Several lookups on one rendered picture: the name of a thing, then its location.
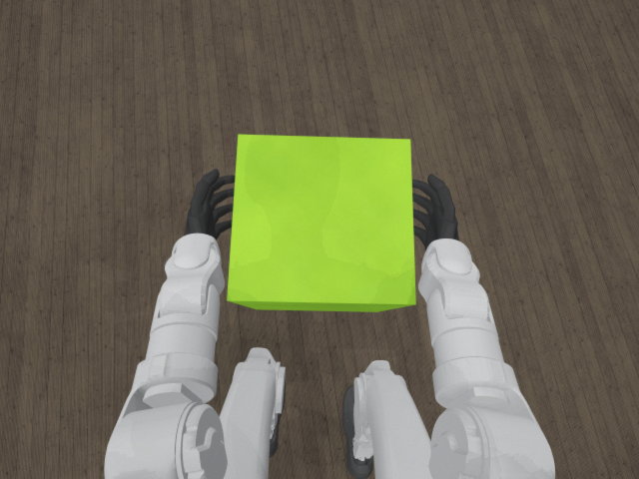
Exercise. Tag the robot left forearm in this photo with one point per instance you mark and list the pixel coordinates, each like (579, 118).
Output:
(179, 365)

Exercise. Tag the robot right shin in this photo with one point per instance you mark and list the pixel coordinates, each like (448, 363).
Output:
(362, 443)

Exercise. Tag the robot right upper arm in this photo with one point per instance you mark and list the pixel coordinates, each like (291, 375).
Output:
(469, 442)

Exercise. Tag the robot left hand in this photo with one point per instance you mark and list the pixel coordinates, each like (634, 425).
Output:
(202, 215)

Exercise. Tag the carton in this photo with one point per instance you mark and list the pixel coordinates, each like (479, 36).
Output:
(322, 224)

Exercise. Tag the robot left upper arm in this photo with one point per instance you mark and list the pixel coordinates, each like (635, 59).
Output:
(180, 441)

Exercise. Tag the robot right hand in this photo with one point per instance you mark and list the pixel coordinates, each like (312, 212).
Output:
(440, 221)

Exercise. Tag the robot right forearm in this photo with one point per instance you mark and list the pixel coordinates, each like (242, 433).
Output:
(470, 369)

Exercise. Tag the robot right thigh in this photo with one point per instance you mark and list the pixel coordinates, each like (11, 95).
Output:
(400, 442)

